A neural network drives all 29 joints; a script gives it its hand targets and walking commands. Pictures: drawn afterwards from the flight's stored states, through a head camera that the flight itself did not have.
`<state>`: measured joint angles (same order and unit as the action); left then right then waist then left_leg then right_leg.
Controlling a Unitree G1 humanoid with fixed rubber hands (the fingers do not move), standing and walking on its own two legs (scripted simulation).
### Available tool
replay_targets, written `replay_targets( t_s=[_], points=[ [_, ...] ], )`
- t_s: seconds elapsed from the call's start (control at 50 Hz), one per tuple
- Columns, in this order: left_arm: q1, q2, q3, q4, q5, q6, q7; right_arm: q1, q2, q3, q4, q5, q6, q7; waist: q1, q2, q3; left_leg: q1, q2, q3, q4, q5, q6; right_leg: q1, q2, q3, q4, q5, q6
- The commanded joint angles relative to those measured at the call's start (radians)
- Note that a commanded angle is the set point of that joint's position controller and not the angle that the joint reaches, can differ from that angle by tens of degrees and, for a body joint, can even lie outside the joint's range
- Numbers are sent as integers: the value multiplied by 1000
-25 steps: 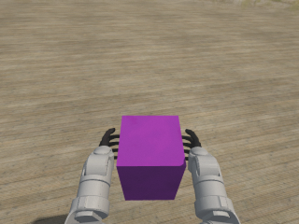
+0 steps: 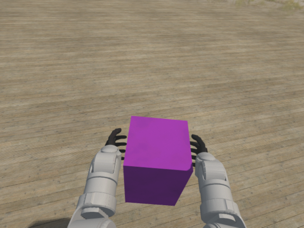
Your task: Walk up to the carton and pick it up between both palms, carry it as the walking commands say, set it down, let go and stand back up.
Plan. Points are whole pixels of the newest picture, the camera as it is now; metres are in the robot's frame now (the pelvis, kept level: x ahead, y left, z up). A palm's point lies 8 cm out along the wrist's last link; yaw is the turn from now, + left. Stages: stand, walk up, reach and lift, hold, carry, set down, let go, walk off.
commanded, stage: set down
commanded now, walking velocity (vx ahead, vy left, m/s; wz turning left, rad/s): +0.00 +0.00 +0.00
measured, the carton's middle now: (154, 163) +0.33 -0.01 -0.02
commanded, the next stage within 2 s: none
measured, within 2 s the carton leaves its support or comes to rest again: neither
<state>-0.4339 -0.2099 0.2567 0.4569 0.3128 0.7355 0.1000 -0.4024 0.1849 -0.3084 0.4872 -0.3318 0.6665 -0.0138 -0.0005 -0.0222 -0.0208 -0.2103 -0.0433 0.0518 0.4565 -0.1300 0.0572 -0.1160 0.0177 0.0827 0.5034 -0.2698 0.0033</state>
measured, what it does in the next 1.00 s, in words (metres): lowers itself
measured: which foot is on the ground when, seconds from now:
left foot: down 0.00-1.00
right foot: down 0.00-1.00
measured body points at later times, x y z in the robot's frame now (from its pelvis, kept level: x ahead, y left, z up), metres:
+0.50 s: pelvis +0.00 -0.03 -0.01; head +0.00 -0.02 +0.44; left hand +0.32 +0.12 -0.01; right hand +0.33 -0.14 -0.02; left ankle +0.08 +0.07 -0.74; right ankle +0.01 -0.14 -0.74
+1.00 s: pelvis -0.02 -0.03 -0.05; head +0.13 +0.00 +0.37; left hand +0.34 +0.13 -0.12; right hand +0.35 -0.13 -0.12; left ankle +0.08 +0.07 -0.74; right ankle +0.01 -0.14 -0.74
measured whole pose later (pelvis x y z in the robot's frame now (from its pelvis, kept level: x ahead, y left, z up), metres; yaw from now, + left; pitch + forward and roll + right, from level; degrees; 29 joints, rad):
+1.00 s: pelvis -0.02 -0.03 -0.05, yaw +2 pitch +16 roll -2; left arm -0.51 -0.18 0.37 0.58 0.31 0.18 0.07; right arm -0.53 0.22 -0.41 0.64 -0.29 0.14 -0.08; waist 0.03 -0.02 0.05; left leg -0.93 -0.01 -0.02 0.86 -0.21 0.02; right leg -0.82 0.06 0.01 0.92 -0.38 -0.02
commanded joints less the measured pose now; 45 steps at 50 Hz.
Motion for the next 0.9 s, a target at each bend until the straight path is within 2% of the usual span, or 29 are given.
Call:
replay_targets(
  t_s=[0.0,0.04,0.06,0.08,0.1,0.12,0.14,0.18,0.22,0.24,0.28,0.3,0.32,0.36,0.4,0.42,0.48,0.5,0.54,0.56,0.58,0.6,0.62,0.66,0.72,0.74,0.78,0.84,0.88],
  points=[
    [-473,-1150,-475,-60,-280,-60,-245,-680,1023,531,-73,322,-76,284,46,69,-285,462,53,-239,-48,-16,-60,-301,39,50,-104,-37,-100],
    [-454,-1130,-467,-78,-250,-71,-237,-665,1067,541,-25,328,-75,293,88,48,-317,482,56,-232,-20,6,-61,-306,34,77,-105,-62,-102],
    [-427,-1175,-487,-35,-273,-62,-237,-667,1023,535,-84,323,-89,286,38,81,-329,482,65,-252,-26,-32,-63,-285,38,71,-91,-57,-107],
    [-408,-1162,-429,6,-243,-56,-238,-640,1001,488,-31,287,-93,281,63,114,-297,438,58,-246,-32,-2,-64,-275,38,70,-73,-28,-106],
    [-462,-1156,-462,8,-265,-59,-247,-601,1017,452,17,264,-90,273,-21,91,-283,463,48,-230,-27,-38,-63,-313,30,72,-112,-59,-110],
    [-431,-1148,-410,41,-227,-59,-246,-646,1006,438,7,255,-93,266,24,89,-206,407,34,-220,-38,-126,-66,-301,25,71,-120,-119,-108],
    [-480,-1121,-431,8,-253,-77,-248,-631,1020,432,43,257,-100,269,8,28,-227,472,36,-226,-20,-59,-65,-346,24,71,-131,-92,-107],
    [-391,-1078,-370,58,-221,-81,-253,-669,1009,451,-7,264,-111,254,60,43,-208,427,20,-203,11,29,-56,-329,18,69,-111,-53,-99],
    [-490,-1116,-403,75,-248,-107,-271,-643,984,367,44,214,-135,242,-50,24,-255,431,34,-228,7,-93,-70,-350,24,71,-106,-110,-103],
    [-436,-1127,-400,58,-244,-112,-259,-555,962,366,70,185,-138,226,-52,26,-202,439,25,-217,6,-4,-75,-364,28,61,-115,-59,-105],
    [-373,-1035,-313,101,-191,-143,-259,-640,1014,438,43,239,-148,207,61,-27,-213,367,0,-170,62,76,-39,-306,1,88,-102,-28,-82],
    [-392,-1012,-310,143,-168,-137,-257,-573,1010,358,104,197,-141,200,-4,-29,-177,346,9,-172,46,13,-42,-325,20,72,-102,-56,-75],
    [-444,-1011,-300,111,-163,-161,-264,-597,1008,368,106,193,-165,199,48,-6,-218,317,5,-177,56,85,-41,-303,26,81,-83,-4,-83],
    [-508,-984,-333,91,-168,-197,-259,-617,1027,355,135,192,-195,200,28,4,-278,351,16,-192,61,-26,-35,-342,28,80,-67,-83,-85],
    [-590,-1044,-385,46,-207,-245,-262,-619,1033,376,141,207,-239,190,-6,33,-338,368,8,-186,107,56,-40,-366,27,96,-57,-19,-99],
    [-531,-983,-351,68,-177,-252,-257,-609,1033,379,127,194,-247,183,41,-3,-307,323,4,-174,120,117,-34,-376,30,89,-45,21,-85],
    [-482,-941,-300,150,-105,-310,-251,-643,1044,396,122,181,-319,159,81,-3,-358,214,-16,-166,167,139,-21,-360,34,102,1,78,-67],
    [-475,-916,-305,158,-116,-322,-255,-584,1007,372,144,165,-322,146,50,15,-303,227,-15,-160,173,161,-15,-396,29,93,2,109,-62],
    [-502,-877,-297,160,-98,-359,-252,-639,1045,386,169,167,-349,137,83,-34,-372,157,-20,-152,199,138,-6,-391,27,115,29,100,-51],
    [-512,-906,-319,159,-97,-380,-260,-636,1035,396,142,162,-375,126,61,-2,-375,107,-36,-143,208,126,-7,-374,31,115,27,116,-51],
    [-440,-882,-276,201,-66,-379,-253,-609,1032,393,159,149,-377,120,94,8,-345,116,-43,-131,208,133,-2,-399,42,95,44,117,-41],
    [-515,-909,-348,155,-88,-405,-255,-626,1010,393,151,143,-403,123,54,13,-402,142,-31,-150,227,163,-13,-441,44,97,50,111,-58],
    [-505,-895,-347,139,-97,-425,-250,-640,1034,425,125,166,-412,123,82,-8,-415,157,-40,-148,228,141,-3,-449,54,102,56,82,-48],
    [-512,-872,-373,122,-79,-459,-255,-570,1003,368,164,109,-436,110,13,-21,-468,74,-42,-165,250,171,-5,-445,66,76,100,142,-43],
    [-496,-868,-319,181,-44,-494,-239,-641,984,412,131,110,-487,102,74,-4,-447,-8,-51,-160,284,134,-5,-509,68,88,126,84,-47],
    [-516,-883,-368,170,-72,-507,-244,-617,973,386,136,99,-497,93,1,2,-479,33,-52,-164,286,161,-8,-504,73,88,130,128,-42],
    [-539,-839,-342,184,-50,-515,-242,-579,966,346,219,70,-493,87,21,19,-429,-26,-47,-155,309,103,-4,-550,62,91,141,64,-45],
    [-544,-868,-363,187,-44,-572,-217,-719,935,431,111,140,-565,99,76,22,-556,-60,-52,-167,365,161,-8,-613,93,83,218,92,-38],
    [-516,-861,-397,164,-22,-597,-205,-678,935,425,165,125,-576,96,68,58,-614,-112,-63,-147,378,185,-26,-601,100,67,254,132,-38]
  ],
)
